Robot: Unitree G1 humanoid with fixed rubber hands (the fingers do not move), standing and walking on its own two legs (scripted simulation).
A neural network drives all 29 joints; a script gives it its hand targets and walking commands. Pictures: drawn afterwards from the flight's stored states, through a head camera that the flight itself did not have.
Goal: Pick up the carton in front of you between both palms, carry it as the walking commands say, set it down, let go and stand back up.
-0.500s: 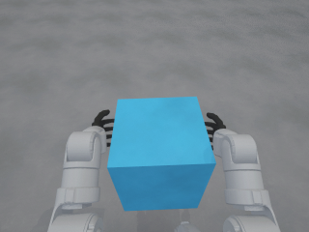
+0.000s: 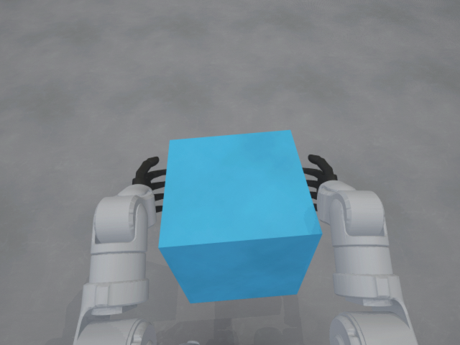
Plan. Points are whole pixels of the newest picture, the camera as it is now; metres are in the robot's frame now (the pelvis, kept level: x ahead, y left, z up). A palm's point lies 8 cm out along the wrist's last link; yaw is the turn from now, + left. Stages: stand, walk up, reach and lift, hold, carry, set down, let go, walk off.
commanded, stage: carry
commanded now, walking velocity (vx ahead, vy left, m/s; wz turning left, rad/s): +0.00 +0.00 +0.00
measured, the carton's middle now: (237, 222) +0.35 +0.01 -0.01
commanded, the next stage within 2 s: none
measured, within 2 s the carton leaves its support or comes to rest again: neither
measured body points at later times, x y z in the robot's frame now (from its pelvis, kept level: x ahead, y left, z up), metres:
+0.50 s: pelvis +0.05 +0.03 +0.00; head +0.02 +0.03 +0.45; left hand +0.41 +0.18 +0.12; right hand +0.40 -0.12 +0.12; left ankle +0.04 +0.14 -0.73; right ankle +0.06 -0.05 -0.73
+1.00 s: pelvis +0.02 +0.04 +0.00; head -0.02 +0.04 +0.45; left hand +0.37 +0.20 +0.13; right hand +0.37 -0.11 +0.12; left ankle +0.04 +0.14 -0.73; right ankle +0.06 -0.05 -0.73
